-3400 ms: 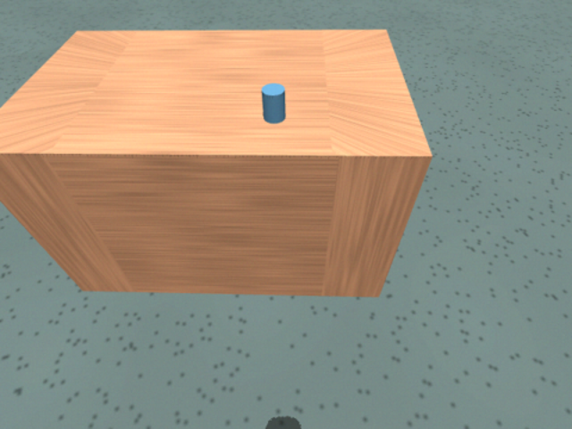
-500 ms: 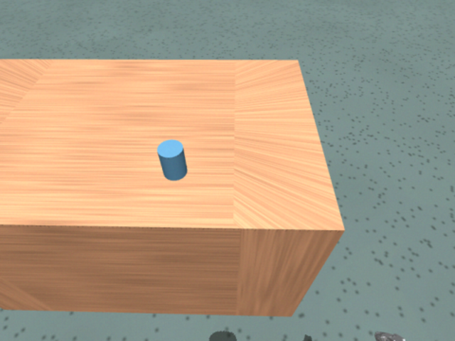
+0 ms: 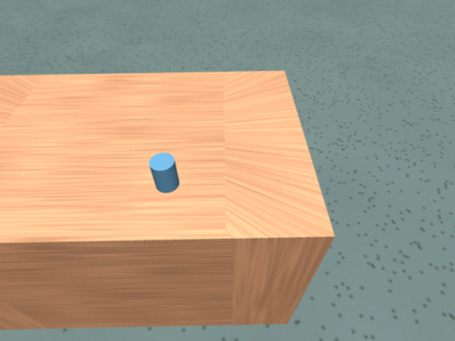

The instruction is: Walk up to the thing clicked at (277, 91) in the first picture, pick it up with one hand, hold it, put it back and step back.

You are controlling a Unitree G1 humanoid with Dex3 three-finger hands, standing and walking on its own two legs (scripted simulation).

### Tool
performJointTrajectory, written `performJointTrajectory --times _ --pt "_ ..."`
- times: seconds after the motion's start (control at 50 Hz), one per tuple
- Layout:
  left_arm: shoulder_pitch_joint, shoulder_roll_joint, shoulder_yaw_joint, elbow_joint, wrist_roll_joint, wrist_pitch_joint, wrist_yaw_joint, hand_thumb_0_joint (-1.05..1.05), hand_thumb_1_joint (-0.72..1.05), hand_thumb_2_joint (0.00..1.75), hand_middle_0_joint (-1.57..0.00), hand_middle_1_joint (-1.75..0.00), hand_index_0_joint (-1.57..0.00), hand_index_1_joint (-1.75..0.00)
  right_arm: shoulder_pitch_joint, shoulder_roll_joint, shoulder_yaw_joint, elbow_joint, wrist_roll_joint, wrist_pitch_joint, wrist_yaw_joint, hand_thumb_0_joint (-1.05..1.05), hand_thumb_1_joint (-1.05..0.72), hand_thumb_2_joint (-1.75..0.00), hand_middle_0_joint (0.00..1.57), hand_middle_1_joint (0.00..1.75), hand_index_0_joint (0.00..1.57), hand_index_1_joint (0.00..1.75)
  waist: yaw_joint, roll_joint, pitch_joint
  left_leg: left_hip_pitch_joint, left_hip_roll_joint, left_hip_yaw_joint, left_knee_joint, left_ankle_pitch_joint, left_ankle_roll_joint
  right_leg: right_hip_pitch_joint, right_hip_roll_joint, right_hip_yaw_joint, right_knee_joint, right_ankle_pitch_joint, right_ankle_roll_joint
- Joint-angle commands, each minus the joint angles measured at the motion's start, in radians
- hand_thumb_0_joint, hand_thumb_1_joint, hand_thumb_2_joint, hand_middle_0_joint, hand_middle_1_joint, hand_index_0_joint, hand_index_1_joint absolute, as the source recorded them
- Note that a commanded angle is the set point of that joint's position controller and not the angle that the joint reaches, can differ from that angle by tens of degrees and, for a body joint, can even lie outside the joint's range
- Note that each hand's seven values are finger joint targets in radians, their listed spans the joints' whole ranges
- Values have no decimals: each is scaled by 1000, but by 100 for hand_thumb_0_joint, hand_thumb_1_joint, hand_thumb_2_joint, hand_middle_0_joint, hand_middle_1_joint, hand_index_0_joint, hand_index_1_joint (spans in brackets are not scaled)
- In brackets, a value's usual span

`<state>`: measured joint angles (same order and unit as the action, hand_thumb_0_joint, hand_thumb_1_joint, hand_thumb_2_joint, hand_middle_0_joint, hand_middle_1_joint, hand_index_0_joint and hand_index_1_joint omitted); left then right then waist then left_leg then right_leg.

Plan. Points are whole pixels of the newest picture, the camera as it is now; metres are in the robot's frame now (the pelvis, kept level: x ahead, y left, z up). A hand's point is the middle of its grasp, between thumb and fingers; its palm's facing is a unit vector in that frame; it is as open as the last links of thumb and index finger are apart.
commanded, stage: walk up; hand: left
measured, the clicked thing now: (164, 173) +0.53 +0.17 -0.04
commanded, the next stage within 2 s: stand in 0.30 s
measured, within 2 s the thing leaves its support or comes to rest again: neither
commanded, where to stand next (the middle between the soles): +0.07 +0.01 m, yaw +1 degrees
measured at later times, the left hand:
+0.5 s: hand out of the picture +0.09 +0.25 -0.16, palm faces -0.03 -0.94 -0.35, open 7.4 cm
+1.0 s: hand out of the picture +0.11 +0.24 -0.16, palm faces -0.04 -0.94 -0.35, open 7.4 cm
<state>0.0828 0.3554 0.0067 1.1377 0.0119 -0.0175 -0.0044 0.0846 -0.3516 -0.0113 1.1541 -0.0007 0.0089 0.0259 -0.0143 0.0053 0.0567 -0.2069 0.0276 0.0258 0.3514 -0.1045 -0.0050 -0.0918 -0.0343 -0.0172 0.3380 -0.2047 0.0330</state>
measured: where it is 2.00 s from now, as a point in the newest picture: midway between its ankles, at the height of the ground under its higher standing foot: outside the picture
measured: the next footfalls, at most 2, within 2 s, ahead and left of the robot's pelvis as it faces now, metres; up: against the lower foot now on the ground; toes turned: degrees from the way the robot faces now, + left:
none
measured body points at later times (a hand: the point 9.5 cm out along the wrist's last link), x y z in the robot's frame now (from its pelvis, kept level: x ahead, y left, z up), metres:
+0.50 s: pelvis +0.02 -0.01 +0.00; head +0.03 -0.01 +0.45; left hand +0.09 +0.30 -0.13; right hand +0.10 -0.30 -0.13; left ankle +0.06 +0.12 -0.75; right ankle -0.01 -0.14 -0.75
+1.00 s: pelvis +0.03 -0.01 +0.00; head +0.04 -0.01 +0.45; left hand +0.11 +0.29 -0.13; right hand +0.10 -0.31 -0.13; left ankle +0.06 +0.12 -0.75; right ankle -0.01 -0.14 -0.75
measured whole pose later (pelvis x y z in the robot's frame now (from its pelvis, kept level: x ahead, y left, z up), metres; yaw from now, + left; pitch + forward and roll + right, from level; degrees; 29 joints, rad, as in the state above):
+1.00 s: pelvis +0.03 -0.01 +0.00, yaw +0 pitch -2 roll +0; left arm 0.10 0.35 0.01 1.13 0.01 -0.01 0.00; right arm 0.08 -0.35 0.00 1.15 0.00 -0.01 0.01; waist -0.01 0.00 0.05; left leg -0.16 0.04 0.03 0.32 -0.13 -0.02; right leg -0.04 -0.02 -0.02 0.30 -0.22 0.02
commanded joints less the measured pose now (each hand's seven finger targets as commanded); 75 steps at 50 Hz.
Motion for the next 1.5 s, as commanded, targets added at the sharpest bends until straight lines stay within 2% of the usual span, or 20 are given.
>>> performJointTrajectory --times 0.0,0.16,0.26,0.28,0.3,0.36,0.42,0.44,0.58,0.6,0.7,0.72,0.78,0.84,0.88,1.12,1.18,1.48 --pt "-29 220 42 -53 0 -20 9 0 90 90 -20 -30 -20 -30 -66 -214 -41 -72 -5 -29 -14 0 -90 -90 20 30 20 30 13 23 -85 47 106 -139 -87 -93 25 -32 -87 78 -68 23 -57" --pt "-30 213 41 -52 -2 -19 12 0 90 90 -20 -30 -20 -30 -56 -213 -44 -72 -5 -28 -17 0 -90 -90 20 30 20 30 10 15 -90 65 102 -136 -76 -49 26 -42 -89 75 -63 59 -52" --pt "-38 213 43 -58 -1 -20 13 0 90 90 -20 -30 -20 -30 -46 -208 -44 -74 -4 -27 -17 0 -90 -90 20 30 20 30 5 5 -115 95 103 -120 -50 50 25 -26 -97 72 -67 104 -48" --pt "-22 209 39 -50 -2 -16 12 0 90 90 -20 -30 -20 -30 -33 -203 -38 -66 -7 -34 -22 0 -90 -90 20 30 20 30 0 -28 -120 106 113 -122 -69 8 24 -42 -101 78 -71 40 -48" --pt "-20 205 37 -50 -1 -15 11 0 90 90 -20 -30 -20 -30 -47 -210 -40 -66 -9 -36 -23 0 -90 -90 20 30 20 30 5 -18 -103 111 114 -125 -72 9 24 -58 -97 76 -74 27 -48" --pt "-17 208 37 -54 -3 -17 10 0 90 90 -20 -30 -20 -30 -39 -211 -38 -63 -9 -42 -25 0 -90 -90 20 30 20 30 3 -1 -106 119 114 -114 -60 73 22 -47 -104 83 -76 71 -47" --pt "-13 208 36 -51 -2 -17 11 0 90 90 -20 -30 -20 -30 -48 -210 -38 -64 -7 -42 -26 0 -90 -90 20 30 20 30 3 -6 -87 117 115 -114 -61 79 21 -51 -105 83 -78 72 -46" --pt "-8 208 37 -51 -3 -16 11 0 90 90 -20 -30 -20 -30 -43 -211 -38 -62 -7 -39 -26 0 -90 -90 20 30 20 30 2 -4 -84 105 110 -112 -67 36 20 -53 -102 81 -87 47 -43" --pt "-2 209 37 -59 -3 -20 12 0 90 90 -20 -30 -20 -30 -56 -206 -35 -64 -6 -42 -26 0 -90 -90 20 30 20 30 6 -10 -103 140 115 -102 -40 149 19 -27 -108 82 -86 149 -42" --pt "-6 213 40 -60 -3 -19 13 0 90 90 -20 -30 -20 -30 -46 -206 -35 -63 -5 -42 -27 0 -90 -90 20 30 20 30 0 -7 -108 134 112 -100 -47 128 15 -22 -107 82 -88 131 -42" --pt "-5 216 43 -64 -3 -17 14 0 90 90 -20 -30 -20 -30 -53 -203 -32 -67 -5 -41 -29 0 -90 -90 20 30 20 30 4 -3 -115 140 117 -97 -42 164 17 -7 -106 76 -81 164 -43" --pt "-2 210 41 -63 -4 -16 13 0 90 90 -20 -30 -20 -30 -59 -210 -31 -65 -5 -41 -30 0 -90 -90 20 30 20 30 7 8 -98 137 113 -95 -49 140 15 -20 -106 81 -90 144 -42" --pt "-6 208 41 -67 -3 -14 13 0 90 90 -20 -30 -20 -30 -55 -208 -31 -66 -6 -42 -31 0 -90 -90 20 30 20 30 7 3 -103 139 120 -96 -43 160 14 -9 -107 79 -82 156 -45" --pt "-6 211 42 -67 -1 -14 12 0 90 90 -20 -30 -20 -30 -56 -209 -31 -66 -5 -40 -32 0 -90 -90 20 30 20 30 6 -1 -100 143 117 -91 -46 139 15 -10 -108 83 -91 144 -46" --pt "-2 212 40 -66 -2 -12 13 0 90 90 -20 -30 -20 -30 -61 -206 -29 -67 -5 -39 -30 0 -90 -90 20 30 20 30 7 -7 -76 132 115 -98 -59 98 13 -29 -103 79 -98 108 -44" --pt "1 216 41 -74 -2 -14 15 0 90 90 -20 -30 -20 -30 -49 -211 -29 -70 -4 -39 -32 0 -90 -90 20 30 20 30 9 -5 -116 157 119 -90 -32 189 21 8 -110 76 -85 207 -43" --pt "2 214 40 -73 -3 -11 15 0 90 90 -20 -30 -20 -30 -46 -215 -29 -69 -4 -37 -32 0 -90 -90 20 30 20 30 9 2 -93 147 117 -90 -49 131 19 -13 -107 77 -95 138 -44" --pt "13 212 37 -73 0 -9 13 0 90 90 -20 -30 -20 -30 -36 -212 -31 -67 -6 -40 -31 0 -90 -90 20 30 20 30 9 -1 -79 127 113 -100 -73 78 20 -23 -103 74 -98 77 -48"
